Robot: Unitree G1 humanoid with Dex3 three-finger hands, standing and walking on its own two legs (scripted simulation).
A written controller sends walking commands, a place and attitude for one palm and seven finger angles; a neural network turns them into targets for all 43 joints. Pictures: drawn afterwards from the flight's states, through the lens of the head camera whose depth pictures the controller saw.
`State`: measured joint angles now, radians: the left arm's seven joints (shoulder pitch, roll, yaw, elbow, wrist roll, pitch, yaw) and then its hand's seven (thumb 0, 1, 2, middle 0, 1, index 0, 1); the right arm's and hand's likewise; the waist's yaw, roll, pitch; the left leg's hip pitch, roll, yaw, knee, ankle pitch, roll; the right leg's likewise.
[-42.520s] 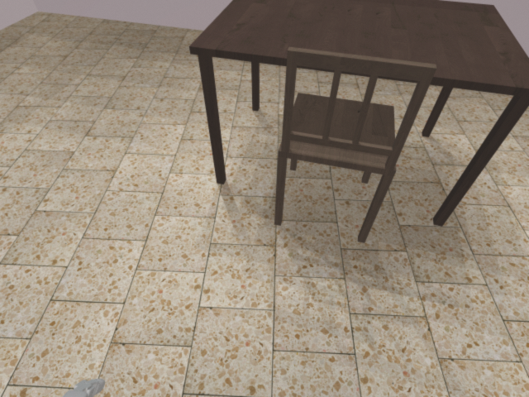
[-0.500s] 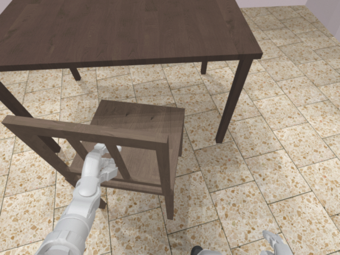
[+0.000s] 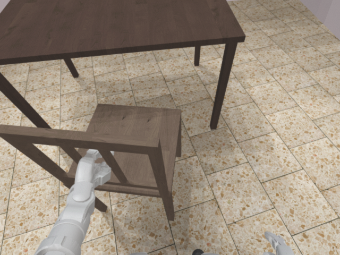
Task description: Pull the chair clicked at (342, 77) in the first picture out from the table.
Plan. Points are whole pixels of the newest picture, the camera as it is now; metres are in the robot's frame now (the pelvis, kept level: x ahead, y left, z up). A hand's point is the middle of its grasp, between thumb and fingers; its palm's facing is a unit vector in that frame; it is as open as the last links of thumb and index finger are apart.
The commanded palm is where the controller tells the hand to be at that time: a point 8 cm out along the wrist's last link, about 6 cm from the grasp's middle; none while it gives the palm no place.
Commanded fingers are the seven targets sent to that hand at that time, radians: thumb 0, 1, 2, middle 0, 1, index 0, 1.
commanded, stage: step backward, pulling the chair out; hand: left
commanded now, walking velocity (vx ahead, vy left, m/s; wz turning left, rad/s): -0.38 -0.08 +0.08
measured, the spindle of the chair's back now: (81, 162) +0.39 +0.28 -0.10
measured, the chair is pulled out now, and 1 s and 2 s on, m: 0.35 0.54 0.54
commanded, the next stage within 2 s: stop walking, hand still on the chair in 0.56 s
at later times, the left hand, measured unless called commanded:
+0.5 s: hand (104, 221) +0.21 +0.16 -0.05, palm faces +0.08 -0.95 -0.30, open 5.0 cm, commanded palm +0.18 +0.21 -0.05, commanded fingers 0.00 0.90 0.90 -0.50 -1.45 -0.50 -1.45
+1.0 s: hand out of the picture +0.14 +0.16 -0.04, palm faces +0.08 -0.96 -0.27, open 5.0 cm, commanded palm +0.11 +0.21 -0.03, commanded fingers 0.00 0.90 0.90 -0.50 -1.45 -0.50 -1.45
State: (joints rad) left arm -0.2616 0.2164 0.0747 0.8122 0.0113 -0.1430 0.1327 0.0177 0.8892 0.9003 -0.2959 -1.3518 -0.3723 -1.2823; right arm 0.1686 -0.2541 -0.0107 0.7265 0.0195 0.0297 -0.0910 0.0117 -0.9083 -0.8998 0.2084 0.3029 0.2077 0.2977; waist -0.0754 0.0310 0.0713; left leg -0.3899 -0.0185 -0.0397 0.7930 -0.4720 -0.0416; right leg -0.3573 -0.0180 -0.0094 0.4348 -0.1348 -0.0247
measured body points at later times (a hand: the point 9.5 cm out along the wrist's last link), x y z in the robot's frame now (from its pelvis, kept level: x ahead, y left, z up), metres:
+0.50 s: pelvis -0.12 +0.00 +0.00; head -0.06 -0.03 +0.44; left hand +0.20 +0.21 -0.03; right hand +0.01 -0.25 -0.14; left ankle -0.15 +0.14 -0.70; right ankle -0.04 -0.10 -0.74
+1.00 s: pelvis -0.18 +0.00 +0.00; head -0.15 -0.03 +0.45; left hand +0.13 +0.21 -0.02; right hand -0.07 -0.23 -0.14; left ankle -0.20 +0.14 -0.74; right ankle -0.14 -0.10 -0.74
